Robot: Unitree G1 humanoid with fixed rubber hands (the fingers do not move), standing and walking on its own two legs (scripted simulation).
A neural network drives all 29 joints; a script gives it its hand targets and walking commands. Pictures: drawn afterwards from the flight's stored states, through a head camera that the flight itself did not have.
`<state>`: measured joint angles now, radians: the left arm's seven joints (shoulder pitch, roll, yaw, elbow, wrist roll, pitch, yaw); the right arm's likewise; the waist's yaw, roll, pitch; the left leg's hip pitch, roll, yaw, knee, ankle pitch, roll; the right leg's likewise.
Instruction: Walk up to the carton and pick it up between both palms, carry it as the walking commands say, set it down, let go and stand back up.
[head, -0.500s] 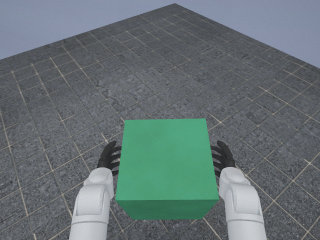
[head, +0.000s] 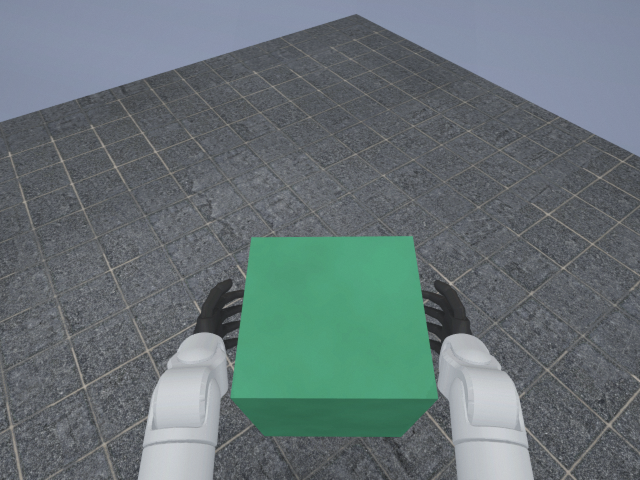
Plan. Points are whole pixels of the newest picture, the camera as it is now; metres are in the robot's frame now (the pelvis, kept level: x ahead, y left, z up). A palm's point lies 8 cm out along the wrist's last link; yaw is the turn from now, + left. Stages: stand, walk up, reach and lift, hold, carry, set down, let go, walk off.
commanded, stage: carry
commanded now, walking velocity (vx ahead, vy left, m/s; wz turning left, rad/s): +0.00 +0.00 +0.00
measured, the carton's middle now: (332, 345) +0.31 -0.01 -0.05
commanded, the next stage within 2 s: none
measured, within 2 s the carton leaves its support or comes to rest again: neither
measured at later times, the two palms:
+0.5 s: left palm (223, 238) +0.45 +0.16 +0.02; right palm (421, 232) +0.46 -0.14 +0.03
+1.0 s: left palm (231, 126) +0.61 +0.16 +0.11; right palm (416, 120) +0.63 -0.14 +0.11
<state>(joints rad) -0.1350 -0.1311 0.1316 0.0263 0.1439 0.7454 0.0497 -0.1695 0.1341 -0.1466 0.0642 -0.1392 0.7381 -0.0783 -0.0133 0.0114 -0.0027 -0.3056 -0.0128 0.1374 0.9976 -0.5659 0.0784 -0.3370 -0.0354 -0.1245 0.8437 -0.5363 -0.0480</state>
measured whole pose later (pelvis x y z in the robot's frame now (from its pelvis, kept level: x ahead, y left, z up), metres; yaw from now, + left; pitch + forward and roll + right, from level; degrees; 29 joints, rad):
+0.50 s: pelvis +0.17 +0.01 +0.00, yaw +1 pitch +2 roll +1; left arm -0.12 -0.13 0.13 0.02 0.14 0.73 0.05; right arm -0.17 0.13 -0.14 0.06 -0.14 0.74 -0.08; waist -0.01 -0.03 0.00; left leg -0.40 -0.02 0.14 1.08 -0.60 0.08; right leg -0.26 -0.05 -0.13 0.82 -0.59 -0.04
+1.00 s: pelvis +0.35 +0.01 +0.03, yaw +0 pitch +1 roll +0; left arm -0.06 -0.13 0.08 -0.43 0.04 1.05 0.13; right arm -0.16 0.13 -0.10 -0.37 -0.05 1.08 -0.12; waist -0.01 0.01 0.03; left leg -0.29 0.00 0.14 1.02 -0.50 0.06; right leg -0.38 -0.03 -0.13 0.63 -0.25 -0.06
